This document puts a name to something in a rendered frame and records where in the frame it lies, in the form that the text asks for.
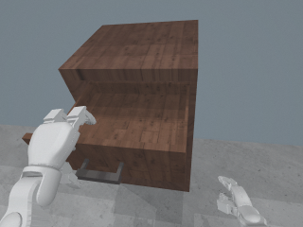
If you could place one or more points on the robot right hand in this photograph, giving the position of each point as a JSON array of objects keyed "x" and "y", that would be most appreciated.
[{"x": 229, "y": 204}]

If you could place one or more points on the left robot forearm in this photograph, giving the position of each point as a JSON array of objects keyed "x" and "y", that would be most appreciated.
[{"x": 32, "y": 196}]

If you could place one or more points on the handle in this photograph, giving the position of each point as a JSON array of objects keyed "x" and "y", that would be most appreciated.
[{"x": 99, "y": 176}]

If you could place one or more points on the cabinet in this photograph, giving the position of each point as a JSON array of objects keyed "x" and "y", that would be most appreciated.
[{"x": 141, "y": 52}]

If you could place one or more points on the right robot forearm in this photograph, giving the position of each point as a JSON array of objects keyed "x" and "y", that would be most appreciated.
[{"x": 248, "y": 216}]

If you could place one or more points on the drawer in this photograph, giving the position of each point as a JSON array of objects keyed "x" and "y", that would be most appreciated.
[{"x": 141, "y": 124}]

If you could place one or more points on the robot left hand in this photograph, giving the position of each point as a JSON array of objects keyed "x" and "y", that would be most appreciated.
[{"x": 52, "y": 142}]

